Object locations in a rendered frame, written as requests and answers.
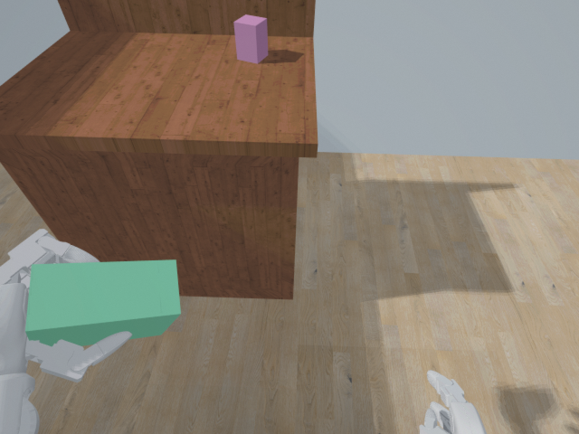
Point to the robot left forearm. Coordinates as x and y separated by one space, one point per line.
17 414

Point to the table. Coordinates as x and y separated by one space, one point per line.
140 136

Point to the right robot hand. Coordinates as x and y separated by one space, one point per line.
461 418

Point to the sponge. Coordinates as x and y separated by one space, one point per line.
83 303

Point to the left robot hand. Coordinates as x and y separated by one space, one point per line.
64 359

